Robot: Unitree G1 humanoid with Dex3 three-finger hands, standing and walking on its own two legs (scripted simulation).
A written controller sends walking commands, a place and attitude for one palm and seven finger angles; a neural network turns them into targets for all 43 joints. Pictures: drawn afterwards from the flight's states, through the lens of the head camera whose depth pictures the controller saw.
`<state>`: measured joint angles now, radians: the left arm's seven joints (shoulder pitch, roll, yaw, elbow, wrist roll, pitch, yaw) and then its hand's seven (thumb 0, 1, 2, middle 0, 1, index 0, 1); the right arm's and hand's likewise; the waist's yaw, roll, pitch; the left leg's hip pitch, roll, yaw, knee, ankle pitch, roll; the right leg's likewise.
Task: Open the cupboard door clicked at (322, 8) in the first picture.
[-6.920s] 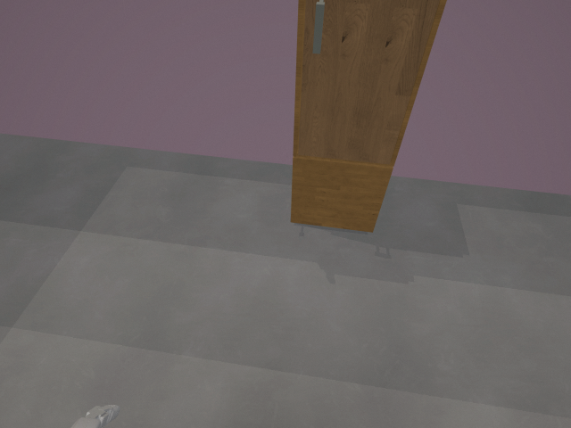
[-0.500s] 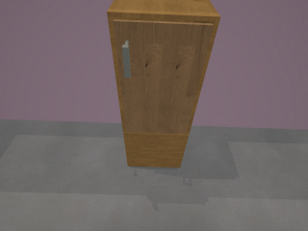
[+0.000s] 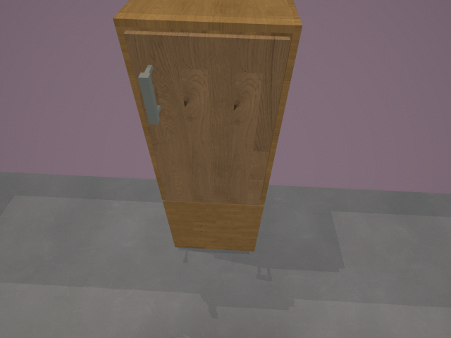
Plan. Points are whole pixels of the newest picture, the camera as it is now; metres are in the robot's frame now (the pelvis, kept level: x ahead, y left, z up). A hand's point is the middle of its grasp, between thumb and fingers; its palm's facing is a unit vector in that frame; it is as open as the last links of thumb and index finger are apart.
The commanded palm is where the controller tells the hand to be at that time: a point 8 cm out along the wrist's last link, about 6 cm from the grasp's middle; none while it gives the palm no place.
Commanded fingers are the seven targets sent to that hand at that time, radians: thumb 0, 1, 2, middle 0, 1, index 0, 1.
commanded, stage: come to a stop and stand still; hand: left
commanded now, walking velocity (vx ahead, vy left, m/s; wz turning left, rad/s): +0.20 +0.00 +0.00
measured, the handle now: (151, 95) +0.59 +0.22 +0.12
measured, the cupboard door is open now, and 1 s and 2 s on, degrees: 0 0 0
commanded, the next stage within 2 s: look again from close up in 1.08 s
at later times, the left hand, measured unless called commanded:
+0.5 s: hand out of the picture +0.11 +0.18 -0.18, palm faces +0.00 -0.97 -0.25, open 7.3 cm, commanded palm none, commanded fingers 0.00 0.90 0.90 -0.20 -0.30 -0.20 -0.30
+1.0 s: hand out of the picture +0.05 +0.20 -0.18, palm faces +0.03 -0.98 -0.20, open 7.3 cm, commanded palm none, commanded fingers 0.00 0.90 0.90 -0.20 -0.30 -0.20 -0.30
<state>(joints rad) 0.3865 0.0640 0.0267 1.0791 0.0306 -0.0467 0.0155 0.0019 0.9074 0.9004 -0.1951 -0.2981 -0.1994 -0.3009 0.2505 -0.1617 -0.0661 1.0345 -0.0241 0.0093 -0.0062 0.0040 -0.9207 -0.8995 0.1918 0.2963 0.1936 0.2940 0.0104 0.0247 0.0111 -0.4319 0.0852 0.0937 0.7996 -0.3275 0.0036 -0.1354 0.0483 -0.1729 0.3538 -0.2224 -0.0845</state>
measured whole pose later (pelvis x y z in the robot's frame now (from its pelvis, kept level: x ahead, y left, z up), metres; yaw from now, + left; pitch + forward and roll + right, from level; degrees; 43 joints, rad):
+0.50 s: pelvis +0.07 -0.01 -0.01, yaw -2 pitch +0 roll +1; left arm 0.25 0.16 0.04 1.02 0.03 0.01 0.04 0.01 0.92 0.90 -0.19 -0.30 -0.20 -0.30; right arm 0.20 -0.16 -0.05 1.06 -0.01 0.02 -0.05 0.00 -0.93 -0.90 0.20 0.30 0.20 0.29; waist -0.01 0.01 0.08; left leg -0.24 0.04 0.15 0.55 -0.29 0.01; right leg -0.25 -0.03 -0.07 0.58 -0.32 -0.02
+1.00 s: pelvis +0.04 +0.02 +0.00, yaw -1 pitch -2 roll +0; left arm 0.28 0.16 0.02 1.08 0.02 0.02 0.03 0.00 0.92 0.90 -0.19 -0.30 -0.20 -0.30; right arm 0.28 -0.15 -0.02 1.08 -0.01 0.02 -0.02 0.01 -0.93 -0.90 0.20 0.30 0.20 0.29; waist 0.01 -0.01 0.03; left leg -0.18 -0.01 0.09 0.42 -0.22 0.03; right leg -0.21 -0.06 -0.07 0.43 -0.19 0.02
